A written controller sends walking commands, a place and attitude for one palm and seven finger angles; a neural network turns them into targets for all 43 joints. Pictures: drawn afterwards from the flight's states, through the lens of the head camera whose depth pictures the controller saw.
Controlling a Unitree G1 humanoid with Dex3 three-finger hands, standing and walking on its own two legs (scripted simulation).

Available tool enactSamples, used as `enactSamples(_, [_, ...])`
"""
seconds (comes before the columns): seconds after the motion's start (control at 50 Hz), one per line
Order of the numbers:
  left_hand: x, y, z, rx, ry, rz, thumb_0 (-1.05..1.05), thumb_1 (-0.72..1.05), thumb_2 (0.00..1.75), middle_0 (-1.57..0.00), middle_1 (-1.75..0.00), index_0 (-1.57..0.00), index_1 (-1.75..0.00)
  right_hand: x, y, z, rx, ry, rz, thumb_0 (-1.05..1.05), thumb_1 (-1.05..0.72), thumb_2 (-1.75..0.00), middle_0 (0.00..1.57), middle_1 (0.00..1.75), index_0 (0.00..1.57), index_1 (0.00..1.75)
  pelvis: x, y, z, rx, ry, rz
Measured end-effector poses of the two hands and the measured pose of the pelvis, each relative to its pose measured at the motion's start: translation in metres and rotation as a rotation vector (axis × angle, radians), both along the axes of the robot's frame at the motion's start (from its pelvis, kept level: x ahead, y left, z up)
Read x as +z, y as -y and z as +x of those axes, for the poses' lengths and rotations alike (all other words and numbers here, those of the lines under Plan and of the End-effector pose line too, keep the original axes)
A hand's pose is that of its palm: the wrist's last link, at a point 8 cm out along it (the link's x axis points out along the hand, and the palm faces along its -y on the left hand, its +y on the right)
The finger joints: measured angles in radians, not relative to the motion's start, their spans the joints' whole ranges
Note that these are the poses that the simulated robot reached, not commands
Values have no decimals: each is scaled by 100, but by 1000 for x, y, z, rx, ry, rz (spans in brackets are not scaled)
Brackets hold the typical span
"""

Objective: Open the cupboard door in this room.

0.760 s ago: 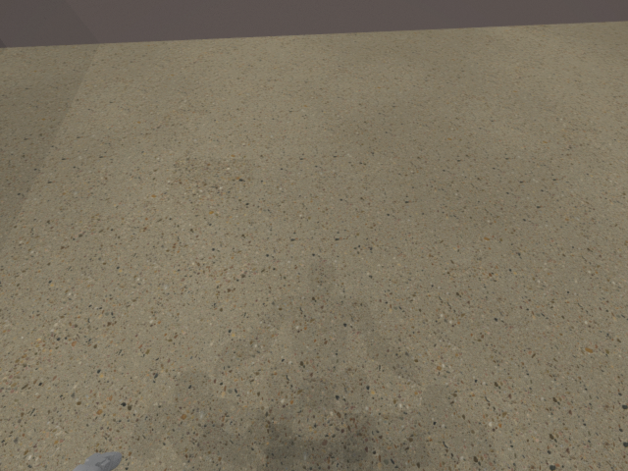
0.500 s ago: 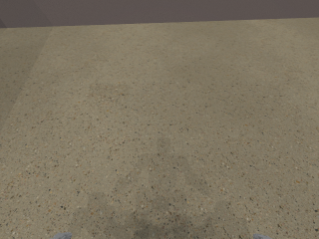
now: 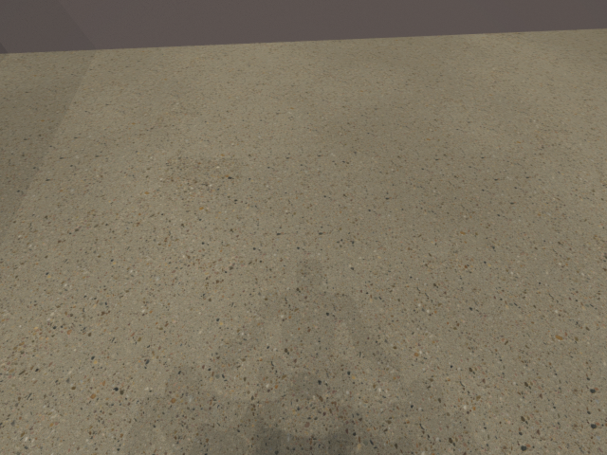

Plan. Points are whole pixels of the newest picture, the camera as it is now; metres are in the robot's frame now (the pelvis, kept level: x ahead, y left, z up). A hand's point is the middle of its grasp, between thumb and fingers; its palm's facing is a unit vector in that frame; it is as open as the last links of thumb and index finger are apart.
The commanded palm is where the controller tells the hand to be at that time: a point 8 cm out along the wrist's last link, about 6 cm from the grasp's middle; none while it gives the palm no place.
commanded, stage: stand and wait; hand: left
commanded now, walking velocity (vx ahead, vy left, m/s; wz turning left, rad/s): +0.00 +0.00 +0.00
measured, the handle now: out of the picture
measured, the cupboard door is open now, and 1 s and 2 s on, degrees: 0 0 0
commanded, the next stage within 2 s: turn or walk to find it in 0.14 s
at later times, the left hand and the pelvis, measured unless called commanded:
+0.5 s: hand out of the picture +0.04 +0.22 -0.18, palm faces +0.06 -0.96 -0.26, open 7.4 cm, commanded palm none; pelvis -0.01 +0.01 -0.02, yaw +5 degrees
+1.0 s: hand out of the picture -0.05 +0.18 -0.17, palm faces +0.31 -0.91 -0.27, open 7.4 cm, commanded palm none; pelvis -0.04 -0.03 -0.01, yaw +19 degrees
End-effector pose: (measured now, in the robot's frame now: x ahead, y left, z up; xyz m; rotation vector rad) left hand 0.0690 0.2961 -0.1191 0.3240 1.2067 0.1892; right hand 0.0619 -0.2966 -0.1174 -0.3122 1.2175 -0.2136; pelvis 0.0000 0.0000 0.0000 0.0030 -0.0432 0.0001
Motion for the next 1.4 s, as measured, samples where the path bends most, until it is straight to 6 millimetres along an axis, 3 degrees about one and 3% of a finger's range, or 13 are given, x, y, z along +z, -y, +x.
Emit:
enactSamples(0.3, [-3, 7, -1, 15, 18, -11, 0, 90, 90, -20, -30, -20, -30, -4, -5, -3, 15, -12, 12, 1, -91, -90, 21, 30, 20, 30, -2, 1, -6, 25, -15, -1])
enactSamples(0.54, [-36, 28, -44, 114, -26, -98, 0, 90, 90, -20, -30, -20, -30, -28, -58, -9, 65, -58, 96, 1, -91, -90, 21, 30, 20, 30, -18, -9, -16, 97, -44, -10])
enactSamples(0.64, [-34, 33, -60, 165, -38, -97, 0, 90, 90, -20, -30, -20, -30, -29, -71, -15, 83, -66, 130, 1, -91, -90, 21, 30, 20, 30, -15, -4, -23, 133, -55, -11])
enactSamples(0.72, [-22, 42, -68, 210, -5, -87, 0, 91, 90, -20, -30, -20, -30, -31, -65, -17, 106, -84, 142, 1, -91, -90, 21, 30, 20, 30, -11, 7, -28, 174, -63, -20])
enactSamples(0.82, [-16, 57, -85, 253, 48, -52, 0, 90, 90, -20, -30, -20, -30, -41, -42, -10, 135, -81, 146, 1, -90, -90, 21, 30, 20, 30, -17, 24, -35, 223, -57, -10])
enactSamples(0.92, [-10, 69, -116, 312, 29, -54, 0, 90, 90, -20, -30, -20, -30, -32, -27, 8, 175, -69, 122, 1, -91, -90, 21, 30, 20, 30, -10, 29, -38, 280, -38, 5])
enactSamples(1.0, [-12, 74, -138, 360, 10, -74, 0, 90, 90, -20, -30, -20, -30, -24, -28, 21, 221, -64, 98, 1, -91, -90, 20, 30, 19, 30, -7, 27, -40, 327, -38, 15])
enactSamples(1.08, [-21, 72, -164, 417, -11, -99, 0, 90, 90, -20, -30, -21, -30, -19, -45, 38, 293, -61, 77, 1, -91, -90, 20, 30, 19, 30, -8, 18, -46, 370, -44, 15])
enactSamples(1.18, [-45, 56, -207, 505, -58, -132, 0, 90, 90, -20, -30, -21, -30, -19, -86, 61, 401, 0, 59, 1, -91, -90, 20, 30, 19, 30, -21, -2, -57, 425, -51, -10])
enactSamples(1.24, [-47, 47, -226, 542, -106, -133, 0, 90, 90, -20, -30, -20, -30, -12, -109, 65, 440, 36, 70, 1, -91, -90, 20, 30, 19, 30, -18, -7, -63, 433, -47, -8])
enactSamples(1.3, [-40, 39, -232, 566, -102, -131, 0, 91, 90, -20, -30, -20, -30, -6, -125, 61, 462, 45, 83, 1, -91, -90, 20, 30, 20, 30, -11, -10, -67, 452, -42, -21])
enactSamples(1.4, [-27, 31, -225, 588, -37, -112, 0, 91, 90, -20, -30, -20, -30, -7, -136, 51, 483, 26, 115, 0, -91, -90, 21, 30, 20, 30, -5, -11, -70, 487, -36, -25])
